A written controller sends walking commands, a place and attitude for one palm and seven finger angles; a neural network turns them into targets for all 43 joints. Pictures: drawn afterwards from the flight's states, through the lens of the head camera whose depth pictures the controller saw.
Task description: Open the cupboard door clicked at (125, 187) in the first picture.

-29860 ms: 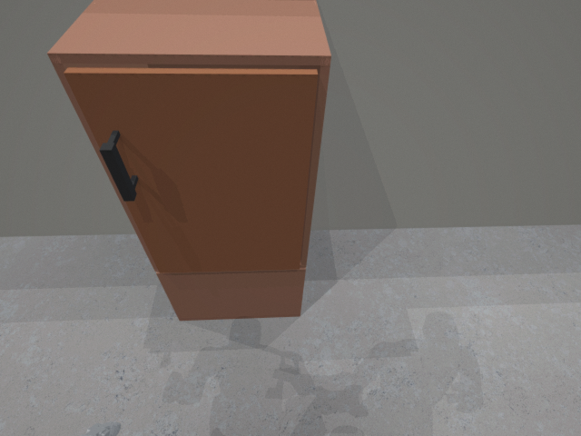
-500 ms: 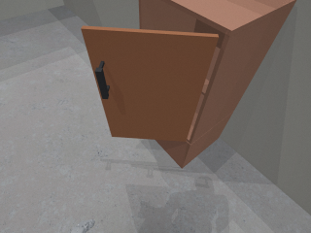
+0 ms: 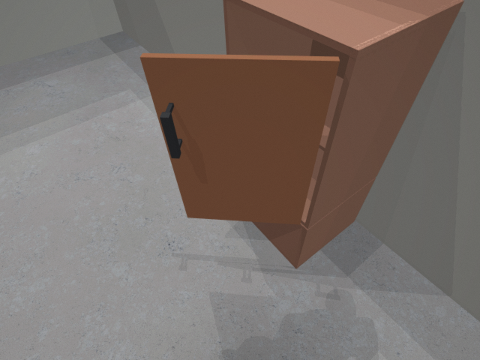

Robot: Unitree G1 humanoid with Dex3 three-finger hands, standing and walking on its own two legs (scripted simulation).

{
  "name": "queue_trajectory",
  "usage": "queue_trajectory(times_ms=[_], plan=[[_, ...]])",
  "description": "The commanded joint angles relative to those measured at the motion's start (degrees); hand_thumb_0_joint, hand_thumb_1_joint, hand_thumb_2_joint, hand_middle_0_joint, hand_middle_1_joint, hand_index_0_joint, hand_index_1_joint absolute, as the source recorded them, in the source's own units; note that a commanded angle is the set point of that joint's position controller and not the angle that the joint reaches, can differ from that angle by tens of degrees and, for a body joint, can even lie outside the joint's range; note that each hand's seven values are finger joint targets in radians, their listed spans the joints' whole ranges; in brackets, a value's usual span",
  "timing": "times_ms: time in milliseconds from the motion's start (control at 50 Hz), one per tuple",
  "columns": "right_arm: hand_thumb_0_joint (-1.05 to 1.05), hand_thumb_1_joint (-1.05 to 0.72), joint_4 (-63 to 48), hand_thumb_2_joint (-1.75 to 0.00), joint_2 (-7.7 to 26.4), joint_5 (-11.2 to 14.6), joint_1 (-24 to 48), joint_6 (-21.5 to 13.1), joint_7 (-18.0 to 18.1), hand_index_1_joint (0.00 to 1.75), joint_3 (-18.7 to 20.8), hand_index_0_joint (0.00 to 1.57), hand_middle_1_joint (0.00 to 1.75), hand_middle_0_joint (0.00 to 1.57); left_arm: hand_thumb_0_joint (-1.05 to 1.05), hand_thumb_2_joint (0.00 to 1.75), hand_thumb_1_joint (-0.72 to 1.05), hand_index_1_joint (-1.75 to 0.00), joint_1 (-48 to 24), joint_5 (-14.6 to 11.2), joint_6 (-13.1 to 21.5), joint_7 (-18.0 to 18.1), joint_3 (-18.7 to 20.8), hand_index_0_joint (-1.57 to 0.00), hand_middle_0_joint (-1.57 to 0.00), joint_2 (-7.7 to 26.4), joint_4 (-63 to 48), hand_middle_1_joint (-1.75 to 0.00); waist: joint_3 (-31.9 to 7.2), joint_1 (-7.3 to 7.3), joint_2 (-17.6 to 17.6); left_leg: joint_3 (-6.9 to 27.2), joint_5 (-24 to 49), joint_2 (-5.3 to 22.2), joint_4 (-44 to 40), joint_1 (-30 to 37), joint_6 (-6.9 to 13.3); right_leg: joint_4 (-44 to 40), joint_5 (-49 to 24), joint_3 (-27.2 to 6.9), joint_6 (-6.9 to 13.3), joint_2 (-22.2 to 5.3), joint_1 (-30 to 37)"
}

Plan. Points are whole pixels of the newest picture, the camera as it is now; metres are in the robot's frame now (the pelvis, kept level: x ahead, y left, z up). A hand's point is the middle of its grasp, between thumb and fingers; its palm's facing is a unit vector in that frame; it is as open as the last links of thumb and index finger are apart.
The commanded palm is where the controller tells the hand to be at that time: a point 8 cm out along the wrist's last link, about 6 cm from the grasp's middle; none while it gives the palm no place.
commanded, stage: come to a stop and stand still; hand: left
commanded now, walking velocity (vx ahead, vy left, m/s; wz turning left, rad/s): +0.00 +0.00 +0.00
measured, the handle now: (173, 131) +0.60 +0.20 +0.03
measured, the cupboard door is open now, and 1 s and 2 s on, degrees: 48 48 48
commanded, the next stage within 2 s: look again from close up in 0.24 s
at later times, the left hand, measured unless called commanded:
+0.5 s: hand out of the picture +0.04 +0.19 -0.17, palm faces -0.02 -0.98 -0.21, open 7.3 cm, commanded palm none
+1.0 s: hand out of the picture +0.07 +0.22 -0.16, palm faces -0.01 -0.97 -0.26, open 7.4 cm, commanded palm +0.13 +0.27 -0.06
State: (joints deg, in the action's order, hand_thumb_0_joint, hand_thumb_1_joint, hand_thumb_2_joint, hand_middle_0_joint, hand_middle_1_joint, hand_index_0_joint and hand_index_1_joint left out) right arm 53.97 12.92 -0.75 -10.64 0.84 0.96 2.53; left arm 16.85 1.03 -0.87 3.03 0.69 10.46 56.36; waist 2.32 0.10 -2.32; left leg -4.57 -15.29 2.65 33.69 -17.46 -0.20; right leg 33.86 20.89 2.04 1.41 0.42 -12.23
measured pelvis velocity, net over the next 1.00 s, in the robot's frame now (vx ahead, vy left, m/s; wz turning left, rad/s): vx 0.03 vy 0.02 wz -0.01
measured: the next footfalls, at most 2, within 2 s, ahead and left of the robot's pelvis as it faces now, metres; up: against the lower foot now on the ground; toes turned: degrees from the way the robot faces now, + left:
none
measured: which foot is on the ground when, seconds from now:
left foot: down 0.00-1.00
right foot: down 0.00-1.00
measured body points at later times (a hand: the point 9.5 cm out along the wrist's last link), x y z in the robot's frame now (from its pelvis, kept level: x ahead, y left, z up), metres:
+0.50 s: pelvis +0.01 +0.00 +0.01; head +0.03 +0.01 +0.46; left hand +0.05 +0.24 -0.15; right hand +0.00 -0.23 -0.14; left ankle +0.03 +0.12 -0.73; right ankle -0.03 -0.10 -0.73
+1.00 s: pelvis +0.03 +0.02 +0.01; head +0.04 +0.03 +0.46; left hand +0.07 +0.27 -0.14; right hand +0.10 -0.24 -0.13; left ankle +0.03 +0.12 -0.73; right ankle -0.03 -0.10 -0.73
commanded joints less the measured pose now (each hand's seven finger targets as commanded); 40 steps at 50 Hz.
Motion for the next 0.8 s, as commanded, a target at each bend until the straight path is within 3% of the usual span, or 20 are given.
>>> queue_trajectory(times_ms=[0, 40, 100, 160, 240, 340, 600, 780], plan=[[0.0, -0.9, -4.44, -0.9, 3.75, -0.12, -1.43, -0.36, -0.4, 0.3, 0.02, 0.2, 0.3, 0.2, 0.0, 0.9, 0.9, -0.3, 0.13, 0.19, 2.18, -0.19, 0.9, -0.2, -0.2, 8.21, -5.07, -0.3, 0.46, 1.17, 9.54, 2.99, 1.14, 2.05, -2.66, 2.36, 1.6, -11.5, -7.38, -9.74, 2.71, -7.67, -6.8], [0.0, -0.9, -3.5, -0.9, 3.15, -0.35, -2.59, -0.46, -0.72, 0.3, -0.39, 0.2, 0.3, 0.2, 0.0, 0.9, 0.9, -0.3, -0.96, 0.16, 2.42, -0.37, 0.78, -0.2, -0.2, 8.55, -5.51, -0.3, 1.66, 1.78, 9.62, 2.5, -0.69, 1.05, -3.26, 4.48, 1.25, -13.56, -2.17, -10.16, 3.28, -8.22, -10.01], [0.0, -0.9, -2.19, -0.9, 3.2, -0.48, -3.47, -0.53, -0.88, 0.3, -0.71, 0.2, 0.3, 0.2, 0.0, 0.9, 0.9, -0.3, -1.14, 0.03, 2.0, -0.63, 0.57, -0.2, -0.2, 8.72, -5.44, -0.3, 3.75, 1.53, 7.25, 2.9, -1.89, 1.27, -4.52, 4.69, 1.23, -15.34, 7.93, -9.98, 2.83, -7.06, -13.01], [0.0, -0.9, -1.1, -0.9, 3.2, -0.59, -4.4, -0.86, -0.8, 0.3, -1.15, 0.2, 0.3, 0.2, 0.0, 0.9, 0.9, -0.3, -0.4, -0.07, 1.81, -0.76, 0.5, -0.2, -0.2, 8.47, -5.18, -0.3, 4.67, 0.98, 4.58, 3.67, -2.83, 1.89, -6.78, 2.24, 1.56, -14.54, 8.45, -8.83, 2.41, -5.85, -11.45], [0.0, -0.9, 0.32, -0.9, 3.09, -0.47, -4.84, -1.8, -0.45, 0.3, -1.6, 0.2, 0.3, 0.2, 0.0, 0.9, 0.9, -0.3, 1.04, -0.3, 2.2, -0.87, 0.48, -0.2, -0.2, 8.2, -4.14, -0.3, 0.69, -0.15, 2.16, 4.46, 1.83, 2.86, -8.38, 1.82, 1.77, -12.52, -0.48, -7.95, 1.84, -5.47, -4.85], [0.0, -0.9, 2.45, -0.9, 3.43, -0.22, -5.76, -2.67, 0.01, 0.3, -1.81, 0.2, 0.3, 0.2, 0.0, 0.9, 0.9, -0.3, 1.05, -0.41, 2.37, -0.96, 0.5, -0.2, -0.2, 8.08, -2.64, -0.3, -2.51, -0.48, 1.27, 4.8, 7.66, 3.9, -8.74, 3.46, 2.01, -10.41, -9.54, -6.64, 1.51, -5.4, -0.77], [0.0, -0.9, 5.27, -0.9, 5.51, 0.0, -4.51, -3.13, 0.53, 0.3, -1.38, 0.2, 0.3, 0.2, 0.0, 0.9, 0.9, -0.3, -0.29, -0.21, 2.23, -1.17, 0.58, -0.2, -0.2, 8.72, 1.13, -0.3, -1.79, -0.36, 1.15, 5.29, 10.75, 4.86, -10.62, 6.35, 2.71, -10.54, -12.42, -5.59, 0.99, -5.49, -0.43], [0.0, -0.9, 5.36, -0.9, 7.38, 0.05, -1.54, -3.32, 0.65, 0.3, -1.03, 0.2, 0.3, 0.2, 0.0, 0.9, 0.9, -0.3, -1.03, -0.03, 2.56, -1.21, 0.76, -0.2, -0.2, 10.3, 2.16, -0.3, -3.61, -0.27, 2.71, 4.86, 17.6, 4.89, -9.68, 9.8, 2.82, -10.37, -19.95, -5.7, 0.58, -6.39, 0.81]])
